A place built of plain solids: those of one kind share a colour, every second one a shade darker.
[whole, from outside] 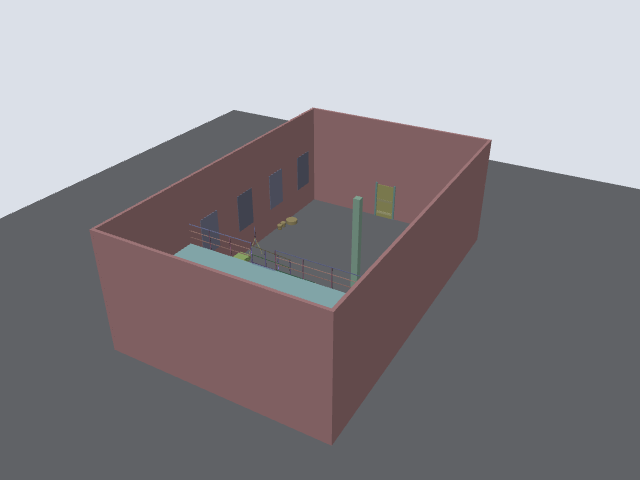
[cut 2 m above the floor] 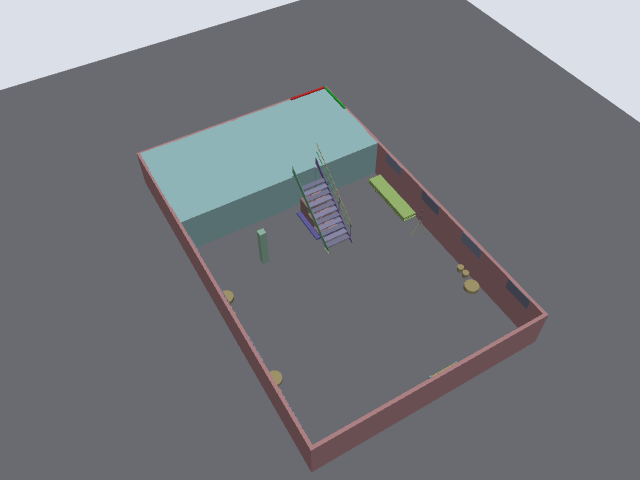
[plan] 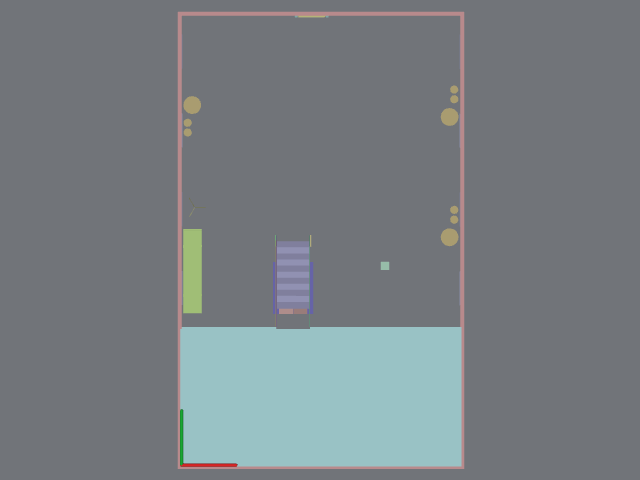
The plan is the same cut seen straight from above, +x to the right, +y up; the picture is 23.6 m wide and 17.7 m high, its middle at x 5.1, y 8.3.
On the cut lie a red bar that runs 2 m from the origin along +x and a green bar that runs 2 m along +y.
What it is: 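A pumping station 10.3 x 16.6 m, 5.9 m high; the engine floor; at the rear the gallery 5.0 m deep at 2.63 m over closed stores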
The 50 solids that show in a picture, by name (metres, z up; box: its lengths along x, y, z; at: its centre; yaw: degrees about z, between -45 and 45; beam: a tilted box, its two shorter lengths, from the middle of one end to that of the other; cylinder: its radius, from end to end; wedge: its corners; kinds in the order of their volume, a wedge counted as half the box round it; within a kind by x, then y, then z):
{
 "loft_1": {"box": [3.54, 0.09, 2.68], "at": [1.72, 5.05, 1.29]},
 "loft_2": {"box": [10.37, 5.07, 2.68], "at": [5.13, 2.48, 1.29]},
 "loft_3": {"box": [5.59, 0.09, 2.68], "at": [7.53, 5.05, 1.29]},
 "wall_1": {"box": [0.15, 16.87, 5.91], "at": [-0.07, 8.29, 2.9]},
 "wall_2": {"box": [10.57, 0.15, 5.91], "at": [5.13, -0.07, 2.9]},
 "wall_3": {"box": [10.57, 0.15, 5.91], "at": [5.13, 16.64, 2.9]},
 "wall_4": {"box": [0.15, 16.87, 5.91], "at": [10.35, 8.29, 2.9]},
 "under_1": {"box": [0.53, 0.72, 1.09], "at": [3.85, 5.93, 0.5]},
 "under_2": {"box": [0.53, 0.72, 1.02], "at": [4.37, 5.93, 0.46]},
 "under_3": {"box": [0.53, 0.55, 0.62], "at": [4.37, 6.57, 0.26]},
 "post_1": {"box": [0.31, 0.31, 5.91], "at": [7.5, 7.35, 2.9]},
 "under_plinth_1": {"box": [1.49, 1.92, 0.14], "at": [4.11, 6.53, 0.02]},
 "winf_1": {"box": [0.028, 1.26, 2.03], "at": [0.01, 6.52, 2.46]},
 "winf_2": {"box": [0.028, 1.26, 2.03], "at": [0.01, 9.43, 2.46]},
 "winf_3": {"box": [0.028, 1.26, 2.03], "at": [0.01, 12.34, 2.46]},
 "winf_4": {"box": [0.028, 1.26, 2.03], "at": [0.01, 15.25, 2.46]},
 "hose_1": {"cylinder": 0.15, "from": [0.22, 12.26, 0.21], "to": [0.22, 12.26, 0.28]},
 "hose_2": {"cylinder": 0.15, "from": [0.22, 12.62, 0.21], "to": [0.22, 12.62, 0.28]},
 "hose_3": {"cylinder": 0.33, "from": [0.39, 13.27, 0.0], "to": [0.39, 13.27, 0.2]},
 "hose_4": {"cylinder": 0.33, "from": [9.88, 8.4, 0.0], "to": [9.88, 8.4, 0.2]},
 "hose_5": {"cylinder": 0.33, "from": [9.88, 12.84, 0.0], "to": [9.88, 12.84, 0.15]},
 "hose_6": {"cylinder": 0.15, "from": [10.05, 9.05, 0.21], "to": [10.05, 9.05, 0.28]},
 "hose_7": {"cylinder": 0.15, "from": [10.05, 9.41, 0.21], "to": [10.05, 9.41, 0.28]},
 "hose_8": {"cylinder": 0.15, "from": [10.05, 13.49, 0.21], "to": [10.05, 13.49, 0.28]},
 "hose_9": {"cylinder": 0.15, "from": [10.05, 13.85, 0.21], "to": [10.05, 13.85, 0.28]},
 "stair_kneerail_right_1": {"wedge": [[3.45, 5.11, 3.05], [3.45, 5.13, 3.07], [3.45, 8.27, 0.57], [3.45, 8.29, 0.6], [3.48, 5.11, 3.05], [3.48, 5.13, 3.07], [3.48, 8.27, 0.57], [3.48, 8.29, 0.6]]},
 "stair_handrail_right_1": {"wedge": [[3.45, 5.11, 3.52], [3.45, 5.13, 3.54], [3.45, 8.27, 1.04], [3.45, 8.29, 1.06], [3.48, 5.11, 3.52], [3.48, 5.13, 3.54], [3.48, 8.27, 1.04], [3.48, 8.29, 1.06]]},
 "stair_string_right_1": {"wedge": [[3.49, 5.1, 2.34], [3.49, 5.1, 2.69], [3.49, 8.08, 0.0], [3.49, 8.08, 0.35], [3.51, 5.1, 2.34], [3.51, 5.1, 2.69], [3.51, 8.08, 0.0], [3.51, 8.08, 0.35]]},
 "stair_string_left_1": {"wedge": [[4.71, 5.1, 2.34], [4.71, 5.1, 2.69], [4.71, 8.08, 0.0], [4.71, 8.08, 0.35], [4.73, 5.1, 2.34], [4.73, 5.1, 2.69], [4.73, 8.08, 0.0], [4.73, 8.08, 0.35]]},
 "stair_tread_1": {"wedge": [[3.51, 5.77, 1.88], [3.51, 5.77, 1.93], [3.51, 6.01, 1.88], [3.51, 6.01, 1.93], [4.71, 5.76, 1.88], [4.71, 5.76, 1.93], [4.71, 6.01, 1.88], [4.71, 6.01, 1.93]]},
 "stair_tread_2": {"wedge": [[3.51, 5.99, 1.71], [3.51, 5.99, 1.76], [3.51, 6.24, 1.71], [3.51, 6.24, 1.76], [4.71, 5.99, 1.71], [4.71, 5.99, 1.76], [4.71, 6.24, 1.7], [4.71, 6.24, 1.75]]},
 "stair_tread_3": {"wedge": [[3.51, 6.21, 1.53], [3.51, 6.21, 1.58], [3.51, 6.46, 1.53], [3.51, 6.46, 1.58], [4.71, 6.21, 1.53], [4.71, 6.21, 1.58], [4.71, 6.46, 1.53], [4.71, 6.46, 1.58]]},
 "stair_tread_4": {"wedge": [[3.51, 6.44, 1.36], [3.51, 6.44, 1.41], [3.51, 6.69, 1.36], [3.51, 6.69, 1.41], [4.71, 6.44, 1.35], [4.71, 6.44, 1.4], [4.71, 6.69, 1.36], [4.71, 6.69, 1.41]]},
 "stair_tread_5": {"wedge": [[3.51, 6.66, 1.18], [3.51, 6.66, 1.23], [3.51, 6.91, 1.18], [3.51, 6.91, 1.23], [4.71, 6.66, 1.18], [4.71, 6.66, 1.23], [4.71, 6.91, 1.18], [4.71, 6.91, 1.23]]},
 "stair_tread_6": {"wedge": [[3.51, 6.88, 1.01], [3.51, 6.88, 1.06], [3.51, 7.13, 1.01], [3.51, 7.13, 1.06], [4.71, 6.88, 1.0], [4.71, 6.88, 1.05], [4.71, 7.13, 1.0], [4.71, 7.13, 1.05]]},
 "stair_tread_7": {"wedge": [[3.51, 7.11, 0.83], [3.51, 7.11, 0.88], [3.51, 7.36, 0.83], [3.51, 7.36, 0.88], [4.71, 7.11, 0.83], [4.71, 7.11, 0.88], [4.71, 7.36, 0.83], [4.71, 7.36, 0.88]]},
 "stair_tread_8": {"wedge": [[3.51, 7.33, 0.66], [3.51, 7.33, 0.71], [3.51, 7.58, 0.66], [3.51, 7.58, 0.71], [4.71, 7.33, 0.65], [4.71, 7.33, 0.7], [4.71, 7.58, 0.65], [4.71, 7.58, 0.7]]},
 "stair_tread_9": {"wedge": [[3.51, 7.56, 0.48], [3.51, 7.56, 0.53], [3.51, 7.81, 0.48], [3.51, 7.81, 0.53], [4.71, 7.56, 0.48], [4.71, 7.56, 0.53], [4.71, 7.81, 0.48], [4.71, 7.81, 0.53]]},
 "stair_tread_10": {"wedge": [[3.51, 7.78, 0.31], [3.51, 7.78, 0.36], [3.51, 8.03, 0.31], [3.51, 8.03, 0.36], [4.71, 7.78, 0.3], [4.71, 7.78, 0.35], [4.71, 8.03, 0.3], [4.71, 8.03, 0.35]]},
 "stair_tread_11": {"wedge": [[3.51, 8.0, 0.13], [3.51, 8.0, 0.18], [3.51, 8.25, 0.13], [3.51, 8.25, 0.18], [4.71, 8.0, 0.13], [4.71, 8.0, 0.18], [4.71, 8.25, 0.13], [4.71, 8.25, 0.18]]},
 "door_leaf_1": {"box": [1.02, 0.04, 2.1], "at": [4.79, 16.55, 1.0]},
 "planks_1": {"box": [0.68, 3.03, 0.038], "at": [0.4, 7.14, 0.33]},
 "door_jamb_1": {"box": [0.1, 0.07, 2.21], "at": [4.22, 16.54, 1.05]},
 "door_jamb_2": {"box": [0.1, 0.07, 2.21], "at": [5.36, 16.54, 1.05]},
 "kneerail_1": {"box": [3.47, 0.029, 0.029], "at": [1.73, 5.12, 2.96]},
 "kneerail_2": {"box": [3.47, 0.029, 0.029], "at": [1.73, 5.12, 3.3]},
 "kneerail_3": {"box": [5.56, 0.029, 0.029], "at": [7.49, 5.12, 2.96]},
 "kneerail_4": {"box": [5.56, 0.029, 0.029], "at": [7.49, 5.12, 3.3]},
 "handrail_1": {"box": [3.47, 0.029, 0.029], "at": [1.73, 5.12, 3.64]},
 "handrail_2": {"box": [5.56, 0.029, 0.029], "at": [7.49, 5.12, 3.64]}
}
